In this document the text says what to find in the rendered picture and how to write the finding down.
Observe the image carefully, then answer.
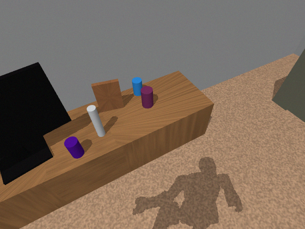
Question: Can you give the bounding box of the sofa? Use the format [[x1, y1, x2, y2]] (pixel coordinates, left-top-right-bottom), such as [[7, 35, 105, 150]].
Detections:
[[272, 49, 305, 122]]

